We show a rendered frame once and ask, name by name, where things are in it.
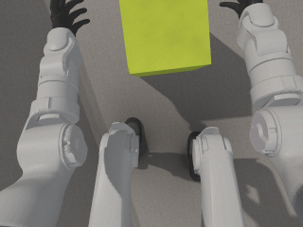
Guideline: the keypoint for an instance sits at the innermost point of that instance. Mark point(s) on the right robot shin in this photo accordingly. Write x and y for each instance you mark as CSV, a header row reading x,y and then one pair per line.
x,y
215,130

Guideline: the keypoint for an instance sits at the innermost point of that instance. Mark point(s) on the robot right hand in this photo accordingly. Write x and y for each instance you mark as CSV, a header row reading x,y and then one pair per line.
x,y
239,7

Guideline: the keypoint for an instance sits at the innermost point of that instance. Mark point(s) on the left robot upper arm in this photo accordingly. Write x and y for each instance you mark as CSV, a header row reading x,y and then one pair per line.
x,y
48,156

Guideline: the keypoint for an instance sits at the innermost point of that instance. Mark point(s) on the left robot forearm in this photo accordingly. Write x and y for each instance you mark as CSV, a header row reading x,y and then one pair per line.
x,y
58,84

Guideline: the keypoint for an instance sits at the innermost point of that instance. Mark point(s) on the right robot upper arm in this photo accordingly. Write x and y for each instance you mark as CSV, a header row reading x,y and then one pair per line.
x,y
277,132

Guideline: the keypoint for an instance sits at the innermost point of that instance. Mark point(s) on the carton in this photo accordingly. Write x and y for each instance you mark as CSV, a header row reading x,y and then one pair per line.
x,y
165,36

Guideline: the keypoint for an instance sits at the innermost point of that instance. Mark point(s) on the robot right thigh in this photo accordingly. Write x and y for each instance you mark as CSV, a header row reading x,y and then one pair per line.
x,y
221,200

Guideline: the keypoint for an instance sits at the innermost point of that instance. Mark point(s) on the robot left hand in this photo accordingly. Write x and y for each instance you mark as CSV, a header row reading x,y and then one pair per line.
x,y
60,16

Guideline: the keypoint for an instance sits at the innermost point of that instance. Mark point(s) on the right robot forearm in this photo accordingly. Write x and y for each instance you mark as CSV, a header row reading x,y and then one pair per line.
x,y
268,59

